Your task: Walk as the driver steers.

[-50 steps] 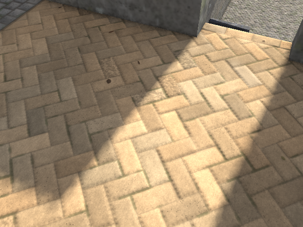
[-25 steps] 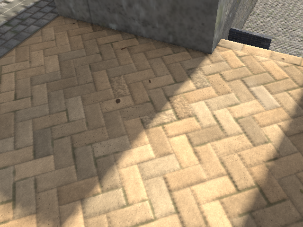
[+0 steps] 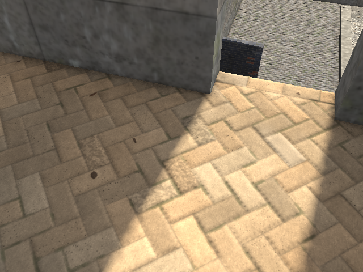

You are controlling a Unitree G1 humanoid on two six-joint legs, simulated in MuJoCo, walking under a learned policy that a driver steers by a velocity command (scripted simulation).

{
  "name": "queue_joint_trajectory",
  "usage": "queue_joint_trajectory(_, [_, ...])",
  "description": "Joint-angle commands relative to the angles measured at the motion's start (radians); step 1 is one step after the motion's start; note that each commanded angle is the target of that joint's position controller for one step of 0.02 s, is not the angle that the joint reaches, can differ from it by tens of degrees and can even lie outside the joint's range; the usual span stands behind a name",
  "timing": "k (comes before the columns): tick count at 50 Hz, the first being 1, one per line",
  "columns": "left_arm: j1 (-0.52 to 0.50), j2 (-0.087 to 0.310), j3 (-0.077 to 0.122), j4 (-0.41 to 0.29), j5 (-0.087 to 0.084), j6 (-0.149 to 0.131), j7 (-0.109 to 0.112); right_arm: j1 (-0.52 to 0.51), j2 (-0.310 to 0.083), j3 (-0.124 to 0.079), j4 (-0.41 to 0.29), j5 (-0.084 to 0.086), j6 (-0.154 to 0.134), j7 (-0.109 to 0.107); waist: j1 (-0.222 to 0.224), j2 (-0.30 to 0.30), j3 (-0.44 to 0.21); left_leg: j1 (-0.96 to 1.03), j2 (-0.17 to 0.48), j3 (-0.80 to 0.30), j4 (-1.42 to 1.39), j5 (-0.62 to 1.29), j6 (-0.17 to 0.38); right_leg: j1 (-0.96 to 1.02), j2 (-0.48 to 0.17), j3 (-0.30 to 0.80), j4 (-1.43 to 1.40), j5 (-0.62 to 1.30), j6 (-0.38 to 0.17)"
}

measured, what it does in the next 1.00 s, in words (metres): walks ahead, turning right: right foot, then left foot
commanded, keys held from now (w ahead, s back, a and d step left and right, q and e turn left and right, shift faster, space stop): w+e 0.78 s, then w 0.22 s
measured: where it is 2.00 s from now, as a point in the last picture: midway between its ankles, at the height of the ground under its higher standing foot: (271, 166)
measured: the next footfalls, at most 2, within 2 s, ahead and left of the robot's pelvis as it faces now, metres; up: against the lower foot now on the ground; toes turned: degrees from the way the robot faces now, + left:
right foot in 0.30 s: +0.34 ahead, -0.16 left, +0.00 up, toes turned -13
left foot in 0.80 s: +0.66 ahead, -0.06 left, +0.00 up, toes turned -30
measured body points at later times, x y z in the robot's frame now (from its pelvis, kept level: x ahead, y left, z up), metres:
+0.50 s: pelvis +0.28 -0.09 +0.00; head +0.31 -0.11 +0.45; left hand +0.44 +0.15 -0.12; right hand +0.36 -0.39 -0.11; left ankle +0.33 +0.10 -0.65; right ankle +0.30 -0.15 -0.74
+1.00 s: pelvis +0.57 -0.12 +0.00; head +0.59 -0.12 +0.45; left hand +0.81 +0.04 -0.11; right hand +0.49 -0.40 -0.11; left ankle +0.63 -0.04 -0.74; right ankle +0.49 -0.25 -0.66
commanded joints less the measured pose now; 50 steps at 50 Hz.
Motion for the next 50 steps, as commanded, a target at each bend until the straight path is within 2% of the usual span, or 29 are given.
queue_joint_trajectory(1, [0.035, 0.031, 0.009, -0.039, 0.007, -0.001, -0.007, -0.048, -0.124, -0.016, -0.059, -0.004, -0.014, -0.022, 0.042, 0.079, 0.068, -0.073, 0.302, -0.131, -0.168, 0.228, 0.119, -0.050, -0.021, 0.039, -0.110, 0.148, 0.016])
queue_joint_trajectory(5, [-0.114, 0.008, -0.006, -0.097, 0.014, -0.011, -0.033, 0.008, -0.153, -0.017, -0.055, 0.006, -0.001, -0.040, -0.012, 0.067, 0.084, 0.027, 0.307, -0.051, -0.159, 0.262, 0.089, -0.061, -0.005, -0.054, -0.336, 0.260, 0.017])
queue_joint_trajectory(8, [-0.210, -0.004, -0.016, -0.151, 0.013, -0.012, -0.056, 0.069, -0.167, -0.020, -0.042, 0.015, 0.020, -0.045, -0.048, 0.065, 0.108, 0.156, 0.341, -0.019, -0.107, 0.308, 0.082, -0.113, 0.004, -0.106, -0.423, 0.209, 0.007])
queue_joint_trajectory(10, [-0.240, -0.002, -0.016, -0.187, 0.010, -0.012, -0.072, 0.077, -0.180, -0.025, -0.044, 0.021, 0.038, -0.047, -0.045, 0.076, 0.111, 0.217, 0.364, 0.001, -0.052, 0.399, 0.073, -0.109, 0.021, -0.147, -0.456, 0.119, -0.011])
queue_joint_trajectory(12, [-0.201, 0.027, -0.003, -0.205, 0.007, -0.010, -0.085, 0.037, -0.207, -0.032, -0.066, 0.023, 0.051, -0.052, 0.001, 0.120, 0.063, 0.223, 0.368, 0.041, 0.060, 0.711, 0.049, 0.023, 0.079, -0.212, -0.475, 0.020, -0.046])
queue_joint_trajectory(13, [-0.131, 0.055, 0.012, -0.199, 0.006, -0.008, -0.088, 0.017, -0.222, -0.036, -0.078, 0.022, 0.058, -0.056, 0.046, 0.150, 0.012, 0.215, 0.365, 0.057, 0.170, 0.888, 0.037, 0.134, 0.122, -0.242, -0.467, -0.025, -0.067])
queue_joint_trajectory(14, [0.001, 0.101, 0.037, -0.174, 0.003, -0.007, -0.087, -0.012, -0.234, -0.039, -0.091, 0.024, 0.065, -0.059, 0.122, 0.158, -0.062, 0.175, 0.347, 0.072, 0.351, 0.975, 0.018, 0.311, 0.168, -0.255, -0.508, -0.016, -0.099])
queue_joint_trajectory(15, [0.167, 0.179, 0.077, -0.136, 0.004, -0.003, -0.072, -0.027, -0.231, -0.035, -0.111, 0.027, 0.062, -0.059, 0.207, 0.118, -0.150, 0.016, 0.300, 0.080, 0.611, 0.822, -0.022, 0.592, 0.168, -0.179, -0.585, 0.042, -0.146])
queue_joint_trajectory(16, [0.240, 0.300, 0.105, -0.124, 0.006, 0.005, -0.050, 0.054, -0.112, -0.002, -0.151, -0.003, 0.040, -0.044, 0.145, -0.138, -0.247, -0.395, 0.158, 0.063, 1.002, 0.033, -0.079, 0.951, -0.095, 0.277, -0.598, 0.031, -0.278])
queue_joint_trajectory(17, [0.242, 0.288, 0.091, -0.150, 0.021, -0.008, -0.054, 0.055, -0.090, 0.015, -0.186, 0.019, -0.012, -0.024, 0.119, -0.157, -0.411, -0.618, 0.016, -0.183, 1.210, -0.415, -0.082, 1.123, -0.254, 0.764, -0.800, -0.064, -0.413])
queue_joint_trajectory(18, [0.237, 0.208, 0.071, -0.144, 0.031, -0.015, -0.055, -0.087, -0.175, -0.011, -0.223, 0.058, -0.043, -0.014, 0.162, -0.066, -0.318, -0.722, 0.081, -0.271, 1.220, -0.335, -0.048, 1.080, -0.209, 0.641, -0.836, -0.033, -0.334])
queue_joint_trajectory(19, [0.164, 0.166, 0.058, -0.153, 0.022, -0.020, -0.053, -0.130, -0.171, -0.009, -0.245, 0.063, -0.053, -0.014, 0.125, -0.022, -0.193, -0.730, 0.126, -0.257, 1.138, -0.238, -0.030, 0.925, -0.169, 0.470, -0.833, 0.053, -0.288])
queue_joint_trajectory(20, [0.076, 0.131, 0.046, -0.178, 0.018, -0.021, -0.056, -0.131, -0.169, -0.014, -0.232, 0.043, -0.049, -0.023, 0.072, 0.071, -0.125, -0.665, 0.168, -0.247, 1.055, -0.180, -0.035, 0.760, -0.119, 0.348, -0.843, 0.149, -0.253])
queue_joint_trajectory(22, [0.004, 0.094, 0.032, -0.210, 0.027, -0.021, -0.052, -0.089, -0.176, -0.029, -0.234, 0.025, -0.015, -0.027, 0.007, 0.052, -0.084, -0.529, 0.210, -0.249, 0.944, -0.131, -0.056, 0.572, -0.058, 0.240, -0.885, 0.235, -0.229])
queue_joint_trajectory(24, [0.019, 0.123, 0.038, -0.212, 0.021, -0.025, -0.041, -0.090, -0.150, -0.030, -0.249, 0.008, 0.008, -0.030, -0.007, 0.043, -0.065, -0.503, 0.205, -0.225, 0.859, -0.092, -0.093, 0.493, -0.033, 0.184, -0.906, 0.314, -0.236])
queue_joint_trajectory(26, [0.058, 0.155, 0.047, -0.209, 0.018, -0.025, -0.025, -0.160, -0.138, -0.027, -0.281, -0.001, 0.018, -0.037, 0.009, 0.025, -0.039, -0.527, 0.187, -0.208, 0.735, -0.005, -0.124, 0.461, -0.011, 0.145, -0.916, 0.341, -0.231])
queue_joint_trajectory(30, [0.124, 0.162, 0.048, -0.204, 0.011, -0.012, -0.007, -0.324, -0.112, -0.016, -0.333, 0.010, 0.011, -0.034, 0.074, -0.032, -0.014, -0.501, 0.126, -0.203, 0.406, 0.209, -0.132, 0.462, 0.033, 0.128, -0.895, 0.190, -0.175])
queue_joint_trajectory(34, [0.163, 0.170, 0.050, -0.193, 0.006, -0.005, -0.004, -0.403, -0.140, -0.021, -0.373, 0.024, -0.004, -0.017, 0.104, -0.057, -0.008, -0.445, 0.091, -0.219, 0.263, 0.245, -0.115, 0.511, -0.001, 0.210, -0.841, 0.096, -0.151])
queue_joint_trajectory(37, [0.148, 0.170, 0.051, -0.201, 0.009, 0.005, 0.005, -0.371, -0.180, -0.036, -0.378, 0.026, -0.021, -0.005, 0.073, -0.082, -0.014, -0.385, 0.085, -0.237, 0.214, 0.143, -0.082, 0.575, -0.034, 0.298, -0.761, 0.088, -0.133])
queue_joint_trajectory(38, [0.131, 0.166, 0.050, -0.208, 0.011, 0.009, 0.006, -0.320, -0.189, -0.042, -0.367, 0.026, -0.027, -0.005, 0.044, -0.095, -0.026, -0.320, 0.079, -0.224, 0.192, 0.115, -0.065, 0.577, -0.027, 0.312, -0.722, 0.115, -0.122])
queue_joint_trajectory(39, [0.113, 0.143, 0.042, -0.219, 0.013, 0.011, 0.005, -0.226, -0.209, -0.055, -0.343, 0.019, -0.032, -0.010, -0.004, -0.089, -0.073, -0.181, 0.081, -0.212, 0.158, 0.119, -0.040, 0.558, 0.020, 0.293, -0.633, 0.172, -0.096])
queue_joint_trajectory(40, [0.101, 0.090, 0.020, -0.236, 0.026, 0.008, 0.000, -0.082, -0.253, -0.068, -0.324, 0.002, -0.035, -0.016, -0.068, -0.026, -0.197, 0.053, 0.205, -0.312, 0.183, 0.101, 0.019, 0.470, 0.074, 0.219, -0.404, 0.130, -0.061])
queue_joint_trajectory(41, [0.239, 0.028, 0.001, -0.252, 0.007, -0.003, -0.001, 0.059, -0.340, -0.092, -0.296, -0.016, -0.025, -0.018, -0.037, 0.262, -0.345, 0.430, 0.426, -0.721, 0.139, -0.050, 0.181, 0.127, 0.222, 0.085, -0.055, -0.179, 0.018])
queue_joint_trajectory(42, [0.290, 0.077, 0.000, -0.237, -0.007, -0.011, 0.000, 0.079, -0.284, -0.082, -0.278, 0.011, -0.019, -0.007, -0.028, 0.367, -0.339, 0.464, 0.501, -0.986, 0.037, -0.267, 0.221, -0.056, 0.193, 0.095, 0.118, -0.440, 0.028])
queue_joint_trajectory(43, [0.219, 0.152, 0.017, -0.223, -0.011, -0.008, -0.003, 0.029, -0.202, -0.061, -0.290, 0.024, -0.014, -0.007, -0.044, 0.231, -0.194, 0.339, 0.465, -0.868, 0.018, -0.349, 0.179, -0.111, 0.144, 0.112, 0.191, -0.360, 0.029])
queue_joint_trajectory(44, [0.135, 0.159, 0.018, -0.238, 0.003, -0.004, -0.003, -0.026, -0.172, -0.050, -0.300, 0.021, -0.004, -0.007, -0.037, 0.132, -0.102, 0.201, 0.421, -0.718, 0.012, -0.276, 0.144, -0.094, 0.105, 0.066, 0.185, -0.281, 0.030])
queue_joint_trajectory(45, [0.076, 0.146, 0.018, -0.256, 0.018, -0.007, -0.005, -0.069, -0.155, -0.041, -0.298, 0.015, 0.002, -0.005, -0.019, 0.100, -0.029, 0.073, 0.376, -0.617, -0.017, -0.168, 0.137, -0.070, 0.079, 0.048, 0.125, -0.228, 0.028])
queue_joint_trajectory(47, [0.078, 0.115, 0.017, -0.261, 0.019, -0.004, -0.012, -0.096, -0.135, -0.031, -0.289, 0.006, 0.001, -0.003, 0.024, 0.139, -0.004, -0.045, 0.311, -0.490, -0.064, -0.032, 0.123, 0.014, 0.034, 0.022, 0.033, -0.172, 0.023])
queue_joint_trajectory(50, [0.056, 0.076, 0.004, -0.275, 0.025, -0.002, -0.015, -0.064, -0.173, -0.040, -0.263, 0.019, -0.008, -0.003, 0.030, 0.143, -0.008, -0.058, 0.303, -0.396, -0.104, 0.135, 0.155, 0.011, 0.013, -0.027, -0.083, -0.113, 0.039])
Keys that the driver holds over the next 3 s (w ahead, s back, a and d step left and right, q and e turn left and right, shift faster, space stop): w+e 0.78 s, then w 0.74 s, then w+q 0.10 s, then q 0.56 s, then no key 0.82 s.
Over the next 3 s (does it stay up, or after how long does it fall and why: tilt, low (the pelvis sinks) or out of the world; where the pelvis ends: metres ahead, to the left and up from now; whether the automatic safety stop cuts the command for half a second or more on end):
stays up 0.99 -0.40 -0.02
